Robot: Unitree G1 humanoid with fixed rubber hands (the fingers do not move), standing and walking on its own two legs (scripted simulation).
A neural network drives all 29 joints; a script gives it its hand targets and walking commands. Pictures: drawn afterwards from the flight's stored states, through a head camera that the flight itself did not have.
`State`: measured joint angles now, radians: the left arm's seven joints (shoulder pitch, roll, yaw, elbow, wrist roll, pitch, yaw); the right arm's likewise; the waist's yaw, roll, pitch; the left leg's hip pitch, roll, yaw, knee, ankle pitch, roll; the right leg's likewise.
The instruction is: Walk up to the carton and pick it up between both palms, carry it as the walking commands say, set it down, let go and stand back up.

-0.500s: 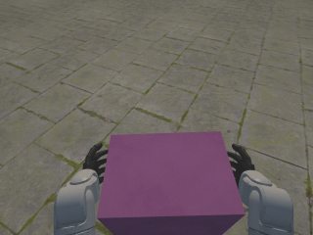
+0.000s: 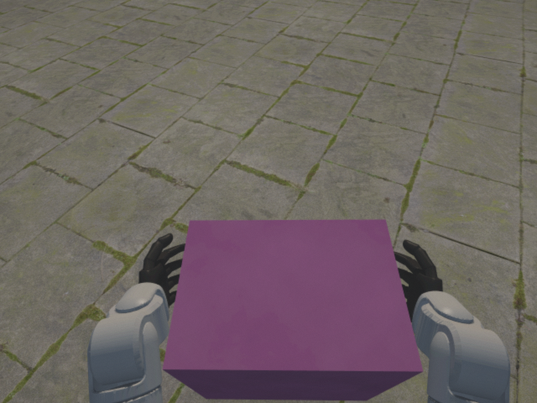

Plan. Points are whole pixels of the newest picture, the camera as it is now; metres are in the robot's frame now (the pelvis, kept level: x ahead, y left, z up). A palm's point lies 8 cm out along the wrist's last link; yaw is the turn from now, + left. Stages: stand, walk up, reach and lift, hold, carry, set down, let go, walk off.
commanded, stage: carry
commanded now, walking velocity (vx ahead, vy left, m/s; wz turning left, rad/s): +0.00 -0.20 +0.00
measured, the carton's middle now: (286, 319) +0.25 +0.01 +0.01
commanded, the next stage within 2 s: none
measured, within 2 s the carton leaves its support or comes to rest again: neither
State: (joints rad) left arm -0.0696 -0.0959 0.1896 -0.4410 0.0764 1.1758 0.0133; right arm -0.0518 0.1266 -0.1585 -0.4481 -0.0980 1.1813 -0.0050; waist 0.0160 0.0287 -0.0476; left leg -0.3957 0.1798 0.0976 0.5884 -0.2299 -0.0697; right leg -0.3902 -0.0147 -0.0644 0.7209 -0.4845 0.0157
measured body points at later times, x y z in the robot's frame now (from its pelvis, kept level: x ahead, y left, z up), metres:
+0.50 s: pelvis -0.04 -0.12 +0.01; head -0.02 -0.10 +0.46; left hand +0.22 +0.08 +0.08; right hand +0.23 -0.27 +0.08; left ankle -0.03 +0.04 -0.73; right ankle -0.02 -0.26 -0.70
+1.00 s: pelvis -0.08 -0.25 +0.01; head -0.08 -0.22 +0.46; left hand +0.16 -0.05 +0.07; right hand +0.19 -0.39 +0.08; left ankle -0.08 -0.12 -0.73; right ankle -0.07 -0.36 -0.67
